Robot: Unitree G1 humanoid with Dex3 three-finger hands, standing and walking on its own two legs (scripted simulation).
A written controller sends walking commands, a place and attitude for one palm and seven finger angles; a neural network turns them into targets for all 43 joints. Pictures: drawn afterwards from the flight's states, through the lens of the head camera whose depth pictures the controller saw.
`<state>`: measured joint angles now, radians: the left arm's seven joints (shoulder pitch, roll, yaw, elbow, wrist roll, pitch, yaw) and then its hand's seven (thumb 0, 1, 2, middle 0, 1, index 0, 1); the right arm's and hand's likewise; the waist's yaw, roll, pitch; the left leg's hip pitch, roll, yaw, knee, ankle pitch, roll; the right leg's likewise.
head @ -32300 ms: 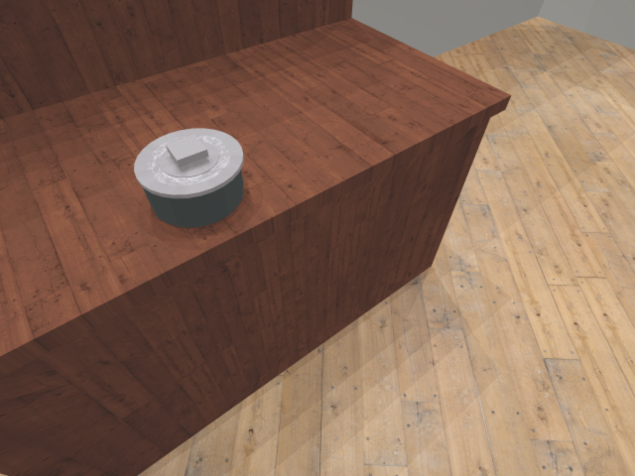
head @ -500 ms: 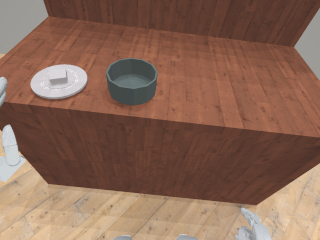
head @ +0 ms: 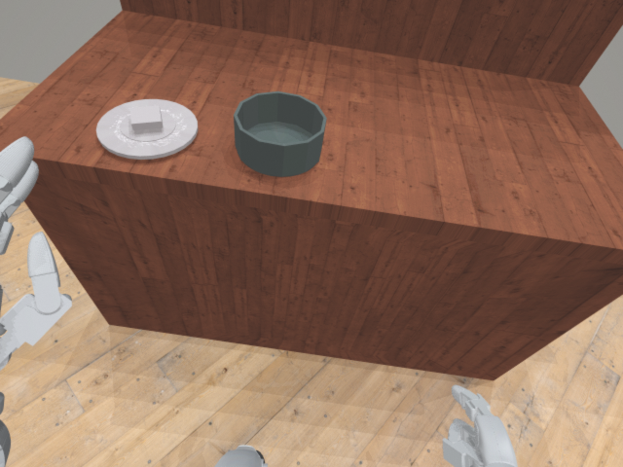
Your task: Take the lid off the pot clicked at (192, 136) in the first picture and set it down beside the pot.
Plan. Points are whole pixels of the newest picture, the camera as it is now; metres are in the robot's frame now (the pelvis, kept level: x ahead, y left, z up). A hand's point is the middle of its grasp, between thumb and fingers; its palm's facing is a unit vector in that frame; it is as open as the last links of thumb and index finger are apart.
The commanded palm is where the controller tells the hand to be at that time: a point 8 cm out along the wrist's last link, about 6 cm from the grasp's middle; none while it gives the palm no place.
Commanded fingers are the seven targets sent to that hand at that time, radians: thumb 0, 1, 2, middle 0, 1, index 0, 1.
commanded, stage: step back with the hand held close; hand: left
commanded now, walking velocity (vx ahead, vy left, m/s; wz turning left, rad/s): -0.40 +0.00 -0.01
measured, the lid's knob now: (146, 117) +0.67 +0.36 +0.03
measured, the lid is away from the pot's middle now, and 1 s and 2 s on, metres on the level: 0.25 0.25 0.25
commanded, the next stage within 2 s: stop stepping back and stand still in 0.04 s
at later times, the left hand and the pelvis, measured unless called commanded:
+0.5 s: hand out of the picture +0.10 +0.29 +0.21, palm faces +0.38 -0.88 -0.28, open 7.4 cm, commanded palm +0.02 +0.33 +0.21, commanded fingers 0.00 0.90 0.90 -0.20 -0.30 -0.20 -0.30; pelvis -0.12 +0.05 +0.01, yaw -2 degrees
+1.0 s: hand out of the picture -0.03 +0.34 +0.13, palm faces +0.23 -0.85 -0.47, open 7.4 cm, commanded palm none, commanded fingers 0.00 0.90 0.90 -0.20 -0.30 -0.20 -0.30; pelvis -0.25 +0.11 +0.00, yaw -3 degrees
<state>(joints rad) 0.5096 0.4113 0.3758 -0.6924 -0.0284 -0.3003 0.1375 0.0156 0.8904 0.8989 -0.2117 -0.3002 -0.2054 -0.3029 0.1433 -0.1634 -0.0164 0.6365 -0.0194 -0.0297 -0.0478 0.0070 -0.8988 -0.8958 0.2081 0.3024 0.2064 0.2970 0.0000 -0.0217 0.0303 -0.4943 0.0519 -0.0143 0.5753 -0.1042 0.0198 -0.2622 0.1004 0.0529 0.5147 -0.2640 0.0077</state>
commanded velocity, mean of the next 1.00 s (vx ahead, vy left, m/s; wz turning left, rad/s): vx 0.15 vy -0.09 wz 0.00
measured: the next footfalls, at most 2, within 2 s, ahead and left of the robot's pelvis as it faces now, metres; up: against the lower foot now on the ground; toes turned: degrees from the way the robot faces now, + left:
left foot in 0.36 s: +0.07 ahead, +0.10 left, +0.01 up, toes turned -3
right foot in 0.60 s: -0.12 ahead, -0.03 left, +0.00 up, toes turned -9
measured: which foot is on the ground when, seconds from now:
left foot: down 0.00-0.26, up 0.28-0.34, down 0.36-0.58, up 0.60-0.74, down 0.76-0.96, up 0.98-1.00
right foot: down 0.00-0.38, up 0.40-0.58, down 0.60-0.76, up 0.78-0.96, down 0.98-1.00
